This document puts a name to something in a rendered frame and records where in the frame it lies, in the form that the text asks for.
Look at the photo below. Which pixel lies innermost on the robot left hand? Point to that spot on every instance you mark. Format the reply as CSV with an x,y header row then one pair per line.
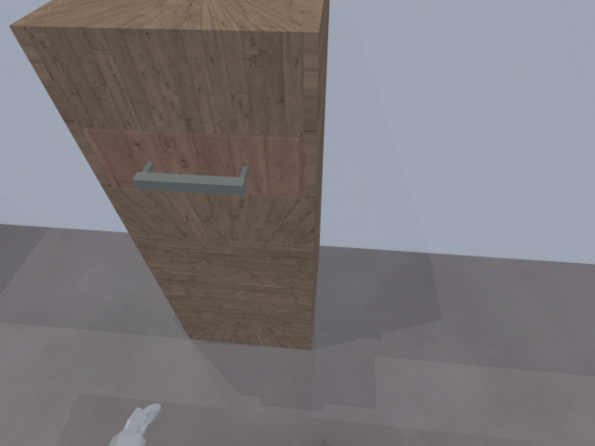
x,y
136,426

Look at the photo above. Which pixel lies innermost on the handle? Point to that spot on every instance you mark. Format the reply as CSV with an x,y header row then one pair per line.
x,y
146,180

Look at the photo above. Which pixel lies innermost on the drawer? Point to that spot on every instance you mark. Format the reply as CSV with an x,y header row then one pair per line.
x,y
276,165

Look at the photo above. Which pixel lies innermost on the cabinet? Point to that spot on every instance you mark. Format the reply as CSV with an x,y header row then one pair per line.
x,y
236,269

